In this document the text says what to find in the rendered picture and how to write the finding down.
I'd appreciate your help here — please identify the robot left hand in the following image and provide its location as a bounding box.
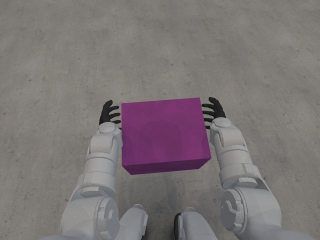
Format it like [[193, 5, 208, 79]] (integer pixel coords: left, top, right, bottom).
[[99, 100, 122, 130]]

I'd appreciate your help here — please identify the robot left thigh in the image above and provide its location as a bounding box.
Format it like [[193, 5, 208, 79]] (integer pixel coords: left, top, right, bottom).
[[114, 207, 148, 240]]

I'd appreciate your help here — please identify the robot right upper arm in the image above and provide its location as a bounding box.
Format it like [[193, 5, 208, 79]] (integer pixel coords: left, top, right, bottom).
[[220, 187, 316, 240]]

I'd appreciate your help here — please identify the left robot forearm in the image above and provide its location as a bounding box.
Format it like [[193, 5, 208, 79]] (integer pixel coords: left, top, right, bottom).
[[60, 122, 123, 234]]

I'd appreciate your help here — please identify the right robot shin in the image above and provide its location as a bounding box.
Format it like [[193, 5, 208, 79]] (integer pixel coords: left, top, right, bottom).
[[178, 207, 195, 240]]

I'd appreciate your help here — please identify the robot left upper arm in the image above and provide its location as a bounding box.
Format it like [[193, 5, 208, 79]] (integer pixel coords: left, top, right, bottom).
[[39, 195, 120, 240]]

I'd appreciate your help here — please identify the carton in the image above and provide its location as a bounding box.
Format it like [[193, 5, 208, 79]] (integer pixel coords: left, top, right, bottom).
[[121, 97, 212, 175]]

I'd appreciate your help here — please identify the right robot forearm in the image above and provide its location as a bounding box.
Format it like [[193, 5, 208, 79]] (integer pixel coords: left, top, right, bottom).
[[209, 117, 282, 225]]

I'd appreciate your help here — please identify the robot right hand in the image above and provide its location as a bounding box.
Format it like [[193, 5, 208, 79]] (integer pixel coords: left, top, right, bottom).
[[201, 97, 226, 130]]

